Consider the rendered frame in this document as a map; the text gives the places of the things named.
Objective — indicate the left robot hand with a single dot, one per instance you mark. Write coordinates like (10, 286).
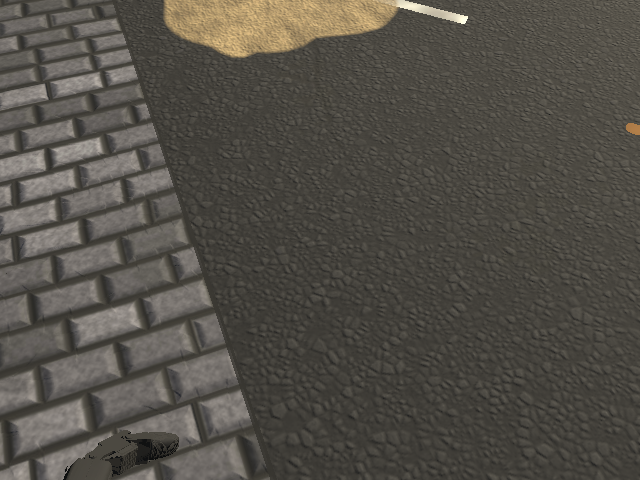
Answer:
(120, 452)

